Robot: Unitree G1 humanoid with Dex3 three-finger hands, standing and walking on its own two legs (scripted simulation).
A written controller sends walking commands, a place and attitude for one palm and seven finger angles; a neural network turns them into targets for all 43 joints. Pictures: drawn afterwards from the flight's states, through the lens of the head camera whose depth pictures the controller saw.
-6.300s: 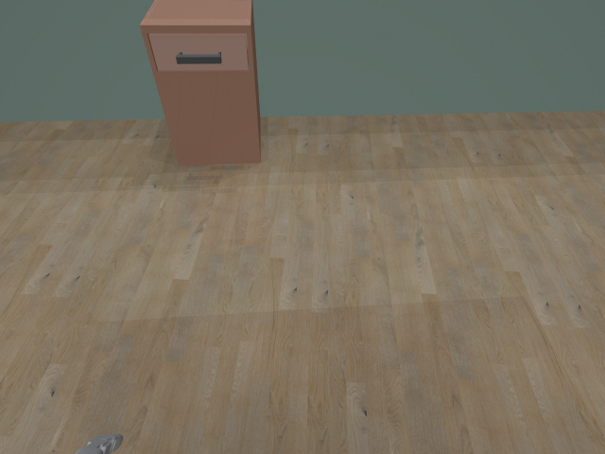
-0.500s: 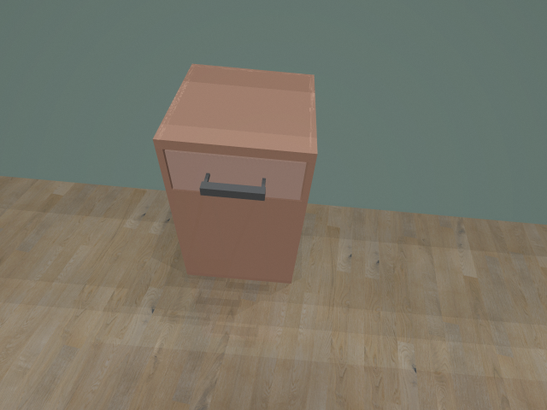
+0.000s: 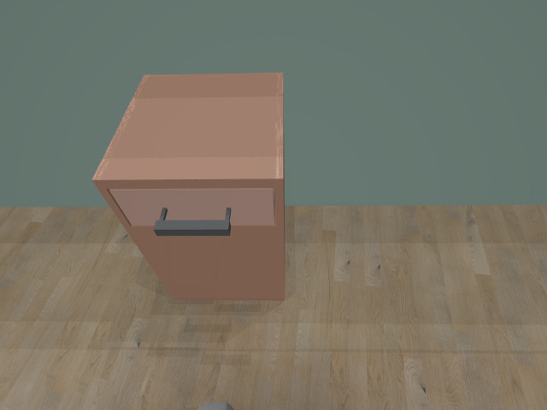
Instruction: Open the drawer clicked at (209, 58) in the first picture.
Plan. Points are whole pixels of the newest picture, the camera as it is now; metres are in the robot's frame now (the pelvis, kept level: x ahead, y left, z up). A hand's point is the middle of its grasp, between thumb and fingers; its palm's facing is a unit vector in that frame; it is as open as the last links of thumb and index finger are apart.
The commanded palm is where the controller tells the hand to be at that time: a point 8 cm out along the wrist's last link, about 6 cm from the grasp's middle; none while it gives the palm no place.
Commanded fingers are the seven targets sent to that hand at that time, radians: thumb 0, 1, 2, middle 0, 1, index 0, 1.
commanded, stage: come to a stop and stand still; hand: left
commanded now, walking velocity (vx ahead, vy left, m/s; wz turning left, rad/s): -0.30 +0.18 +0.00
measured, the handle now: (194, 219) +0.55 +0.22 -0.18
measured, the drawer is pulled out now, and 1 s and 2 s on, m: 0.00 0.00 0.00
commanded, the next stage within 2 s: look again from close up in 1.96 s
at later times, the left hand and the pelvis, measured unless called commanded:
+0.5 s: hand out of the picture +0.04 +0.25 -0.18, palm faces +0.04 -0.97 -0.22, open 7.4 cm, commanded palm none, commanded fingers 0.00 0.90 0.90 -0.20 -0.30 -0.20 -0.30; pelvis +0.01 +0.04 +0.00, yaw -1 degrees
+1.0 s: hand out of the picture +0.01 +0.14 -0.17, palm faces +0.02 -0.97 -0.23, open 7.3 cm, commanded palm none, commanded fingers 0.00 0.90 0.90 -0.20 -0.30 -0.20 -0.30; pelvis -0.01 -0.04 +0.00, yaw +0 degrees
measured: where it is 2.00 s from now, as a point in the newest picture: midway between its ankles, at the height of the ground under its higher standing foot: outside the picture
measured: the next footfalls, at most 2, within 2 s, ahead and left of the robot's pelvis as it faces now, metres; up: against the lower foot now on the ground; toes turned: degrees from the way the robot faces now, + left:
left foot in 0.28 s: +0.07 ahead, +0.13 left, +0.00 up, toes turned -4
right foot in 0.72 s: -0.03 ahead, -0.11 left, +0.00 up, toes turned -3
